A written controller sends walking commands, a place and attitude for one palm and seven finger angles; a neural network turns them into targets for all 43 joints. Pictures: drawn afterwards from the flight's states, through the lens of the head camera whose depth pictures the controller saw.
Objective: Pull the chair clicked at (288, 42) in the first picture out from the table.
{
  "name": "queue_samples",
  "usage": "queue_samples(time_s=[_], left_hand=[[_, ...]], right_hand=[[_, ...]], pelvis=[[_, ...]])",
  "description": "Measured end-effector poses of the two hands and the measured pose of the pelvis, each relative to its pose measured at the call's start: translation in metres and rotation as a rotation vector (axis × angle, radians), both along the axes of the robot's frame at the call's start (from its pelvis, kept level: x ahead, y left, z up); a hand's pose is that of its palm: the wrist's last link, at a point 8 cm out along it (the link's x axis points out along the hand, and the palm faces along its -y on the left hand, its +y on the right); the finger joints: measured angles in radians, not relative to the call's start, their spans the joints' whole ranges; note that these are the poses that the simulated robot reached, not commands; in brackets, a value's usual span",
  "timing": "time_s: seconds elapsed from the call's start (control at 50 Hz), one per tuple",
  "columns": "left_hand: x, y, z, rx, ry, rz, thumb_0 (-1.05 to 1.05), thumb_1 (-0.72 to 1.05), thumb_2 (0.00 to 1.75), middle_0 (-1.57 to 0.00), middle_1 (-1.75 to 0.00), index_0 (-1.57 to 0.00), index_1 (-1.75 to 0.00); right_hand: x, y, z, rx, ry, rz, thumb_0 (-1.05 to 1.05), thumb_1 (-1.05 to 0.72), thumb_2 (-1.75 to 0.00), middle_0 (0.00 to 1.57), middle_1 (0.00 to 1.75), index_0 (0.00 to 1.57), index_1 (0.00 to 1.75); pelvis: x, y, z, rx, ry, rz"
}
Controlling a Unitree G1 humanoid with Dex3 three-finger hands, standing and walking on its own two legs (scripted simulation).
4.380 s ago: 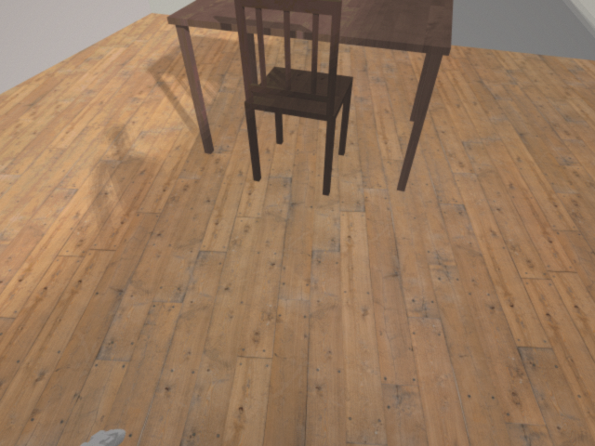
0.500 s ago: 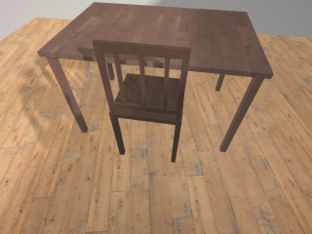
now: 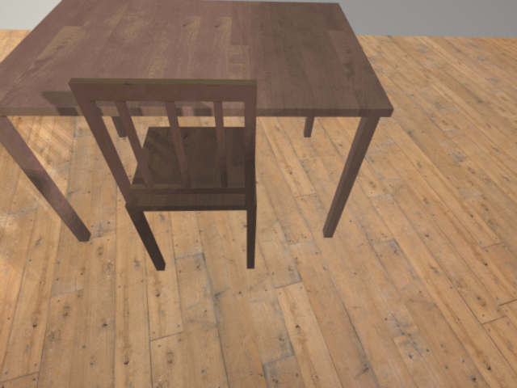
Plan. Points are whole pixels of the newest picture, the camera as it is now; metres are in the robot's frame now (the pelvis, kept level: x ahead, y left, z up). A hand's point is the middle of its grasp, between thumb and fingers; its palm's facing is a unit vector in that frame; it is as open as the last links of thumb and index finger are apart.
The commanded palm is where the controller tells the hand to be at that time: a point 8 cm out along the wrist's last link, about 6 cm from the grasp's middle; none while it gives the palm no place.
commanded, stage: take the last steps up to it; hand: left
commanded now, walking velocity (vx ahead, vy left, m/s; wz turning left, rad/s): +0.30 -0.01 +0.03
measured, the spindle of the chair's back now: (179, 148) +0.69 +0.21 -0.09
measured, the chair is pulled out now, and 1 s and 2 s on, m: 0.00 0.00 0.00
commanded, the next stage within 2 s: come to a stop and stand still in 0.54 s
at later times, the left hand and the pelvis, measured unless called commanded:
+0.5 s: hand out of the picture +0.08 +0.14 -0.19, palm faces +0.14 -0.98 -0.15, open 7.3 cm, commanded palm none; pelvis +0.15 -0.01 -0.01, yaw +3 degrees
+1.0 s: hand (176, 337) +0.24 +0.16 -0.18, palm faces +0.04 -0.97 -0.25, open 7.3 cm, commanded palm none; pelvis +0.23 -0.02 -0.01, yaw +2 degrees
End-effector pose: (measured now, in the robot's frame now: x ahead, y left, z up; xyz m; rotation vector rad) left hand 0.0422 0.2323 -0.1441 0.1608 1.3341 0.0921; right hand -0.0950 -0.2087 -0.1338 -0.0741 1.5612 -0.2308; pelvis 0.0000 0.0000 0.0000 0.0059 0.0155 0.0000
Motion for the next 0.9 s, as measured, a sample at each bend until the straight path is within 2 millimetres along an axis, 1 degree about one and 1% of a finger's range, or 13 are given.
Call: queue_samples(time_s=[0.08,0.14,0.22,0.28,0.34,0.46,0.5,0.54,0.6,0.66,0.72,0.82,0.9], left_hand=[[0.051,-0.026,-0.001,0.017,-0.112,-0.02,0.0,0.91,0.9,-0.2,-0.3,-0.2,-0.3],[0.067,-0.041,0.006,0.016,-0.175,0.02,0.0,0.91,0.9,-0.2,-0.3,-0.2,-0.3],[0.072,-0.038,0.016,0.058,-0.188,0.08,-0.02,0.95,0.9,-0.2,-0.3,-0.21,-0.3],[0.064,-0.039,0.015,0.062,-0.126,0.084,-0.02,0.95,0.9,-0.2,-0.3,-0.21,-0.3],[0.052,-0.043,0.01,0.043,-0.045,0.097,-0.02,0.94,0.9,-0.2,-0.3,-0.2,-0.3],[0.032,-0.045,-0.006,-0.013,0.108,0.167,-0.01,0.92,0.9,-0.2,-0.3,-0.2,-0.3],[0.03,-0.041,-0.014,-0.029,0.157,0.188,0.0,0.92,0.9,-0.2,-0.3,-0.2,-0.3],[0.032,-0.035,-0.025,-0.044,0.204,0.198,0.0,0.91,0.9,-0.2,-0.3,-0.21,-0.3],[0.051,-0.023,-0.027,-0.042,0.215,0.19,0.0,0.91,0.9,-0.2,-0.3,-0.2,-0.3],[0.085,-0.012,-0.022,-0.029,0.162,0.177,0.0,0.91,0.9,-0.2,-0.3,-0.2,-0.3],[0.122,-0.005,-0.015,-0.01,0.095,0.163,0.0,0.91,0.9,-0.2,-0.3,-0.2,-0.3],[0.169,-0.008,-0.01,0.018,0.02,0.136,0.0,0.91,0.9,-0.2,-0.3,-0.2,-0.3],[0.187,-0.013,-0.009,0.054,0.007,0.108,0.0,0.93,0.9,-0.2,-0.3,-0.2,-0.3]], right_hand=[[-0.006,-0.012,-0.017,0.053,0.083,-0.027,0.01,-0.91,-0.9,0.2,0.3,0.2,0.3],[0.019,-0.026,-0.02,0.072,0.091,0.005,0.01,-0.91,-0.9,0.2,0.3,0.2,0.3],[0.091,-0.046,-0.018,0.05,-0.031,0.049,0.01,-0.91,-0.9,0.2,0.3,0.19,0.3],[0.153,-0.056,-0.016,0.026,-0.153,0.074,0.01,-0.91,-0.9,0.2,0.3,0.19,0.3],[0.213,-0.058,-0.013,0.014,-0.255,0.107,0.01,-0.91,-0.9,0.2,0.3,0.19,0.3],[0.319,-0.039,-0.006,0.004,-0.378,0.209,0.0,-0.91,-0.9,0.19,0.3,0.19,0.3],[0.349,-0.028,-0.007,-0.007,-0.409,0.241,0.0,-0.91,-0.9,0.2,0.3,0.19,0.3],[0.372,-0.018,-0.01,-0.026,-0.443,0.261,0.0,-0.91,-0.9,0.2,0.3,0.19,0.3],[0.382,-0.008,-0.008,-0.032,-0.441,0.257,0.0,-0.91,-0.9,0.2,0.3,0.19,0.3],[0.378,-0.001,-0.005,-0.032,-0.403,0.225,0.0,-0.92,-0.9,0.2,0.3,0.19,0.3],[0.374,-0.006,-0.002,-0.049,-0.366,0.206,-0.01,-0.94,-0.9,0.2,0.3,0.2,0.3],[0.366,-0.012,-0.008,-0.035,-0.291,0.19,-0.01,-0.95,-0.9,0.2,0.3,0.2,0.3],[0.36,-0.021,-0.02,-0.011,-0.255,0.154,0.0,-0.94,-0.9,0.2,0.3,0.2,0.3]], pelvis=[[0.02,-0.022,-0.013,0.009,-0.008,0.008],[0.036,-0.031,-0.01,-0.001,-0.02,0.031],[0.059,-0.039,-0.002,-0.001,-0.026,0.04],[0.076,-0.04,0.001,-0.004,-0.027,0.043],[0.093,-0.037,0.001,-0.011,-0.027,0.042],[0.135,-0.021,-0.007,-0.026,-0.03,0.047],[0.152,-0.012,-0.013,-0.027,-0.032,0.048],[0.166,-0.003,-0.022,-0.028,-0.034,0.044],[0.179,0.004,-0.021,-0.01,-0.045,0.036],[0.191,0.007,-0.013,0.004,-0.044,0.035],[0.202,0.009,-0.008,0.013,-0.038,0.037],[0.216,0.003,-0.005,0.023,-0.036,0.043],[0.225,-0.009,-0.01,0.04,-0.037,0.035]])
